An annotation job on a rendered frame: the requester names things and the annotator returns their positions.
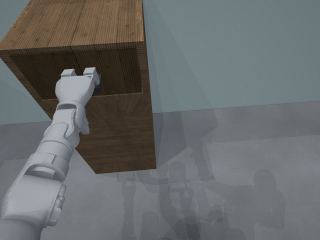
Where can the robot left upper arm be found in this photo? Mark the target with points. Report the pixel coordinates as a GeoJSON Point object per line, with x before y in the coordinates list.
{"type": "Point", "coordinates": [35, 203]}

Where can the drawer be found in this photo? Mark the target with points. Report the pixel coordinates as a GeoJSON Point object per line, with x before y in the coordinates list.
{"type": "Point", "coordinates": [119, 67]}

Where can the cabinet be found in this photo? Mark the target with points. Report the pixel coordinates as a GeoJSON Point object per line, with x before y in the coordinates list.
{"type": "Point", "coordinates": [121, 129]}

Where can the handle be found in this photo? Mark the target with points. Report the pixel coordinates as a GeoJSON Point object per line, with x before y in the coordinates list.
{"type": "Point", "coordinates": [98, 88]}

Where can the left robot forearm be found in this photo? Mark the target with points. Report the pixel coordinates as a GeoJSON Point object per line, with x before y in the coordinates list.
{"type": "Point", "coordinates": [52, 157]}

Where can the left robot hand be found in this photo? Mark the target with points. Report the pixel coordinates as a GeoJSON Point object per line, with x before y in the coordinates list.
{"type": "Point", "coordinates": [80, 89]}

